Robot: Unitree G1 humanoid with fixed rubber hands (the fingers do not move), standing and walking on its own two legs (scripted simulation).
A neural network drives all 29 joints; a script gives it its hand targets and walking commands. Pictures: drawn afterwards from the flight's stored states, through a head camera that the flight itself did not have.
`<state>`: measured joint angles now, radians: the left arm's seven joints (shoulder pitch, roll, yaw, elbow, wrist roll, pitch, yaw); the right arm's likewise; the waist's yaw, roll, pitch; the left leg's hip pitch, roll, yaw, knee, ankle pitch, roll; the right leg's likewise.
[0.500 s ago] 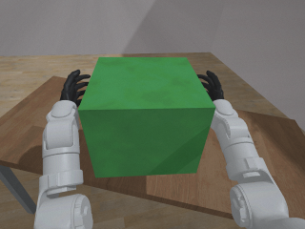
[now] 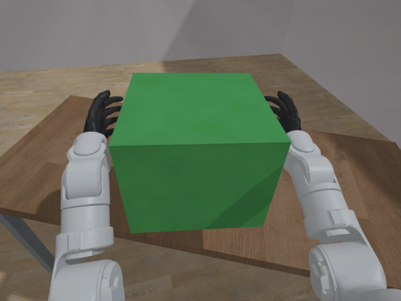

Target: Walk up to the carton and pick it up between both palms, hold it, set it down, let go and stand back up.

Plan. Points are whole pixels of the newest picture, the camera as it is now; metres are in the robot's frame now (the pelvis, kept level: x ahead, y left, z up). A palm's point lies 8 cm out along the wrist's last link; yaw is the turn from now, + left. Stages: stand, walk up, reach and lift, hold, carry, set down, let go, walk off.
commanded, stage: hold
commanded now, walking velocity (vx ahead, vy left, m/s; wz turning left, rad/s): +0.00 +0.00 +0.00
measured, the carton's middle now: (195, 146) +0.39 -0.01 +0.12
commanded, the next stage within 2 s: set down in 1.92 s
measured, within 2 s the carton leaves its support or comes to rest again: neither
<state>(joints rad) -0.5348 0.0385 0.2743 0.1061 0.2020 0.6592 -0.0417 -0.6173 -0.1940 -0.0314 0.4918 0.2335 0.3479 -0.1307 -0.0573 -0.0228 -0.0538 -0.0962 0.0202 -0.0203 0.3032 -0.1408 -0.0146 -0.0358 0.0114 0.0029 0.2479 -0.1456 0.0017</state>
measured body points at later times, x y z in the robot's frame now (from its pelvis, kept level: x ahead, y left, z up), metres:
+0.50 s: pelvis +0.00 +0.01 +0.00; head -0.04 +0.04 +0.45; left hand +0.37 +0.19 +0.18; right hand +0.38 -0.18 +0.18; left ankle +0.02 +0.13 -0.75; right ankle +0.00 -0.12 -0.75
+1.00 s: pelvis +0.00 -0.01 +0.00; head -0.05 +0.03 +0.45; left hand +0.37 +0.20 +0.19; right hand +0.38 -0.17 +0.19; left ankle +0.02 +0.13 -0.75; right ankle +0.00 -0.12 -0.75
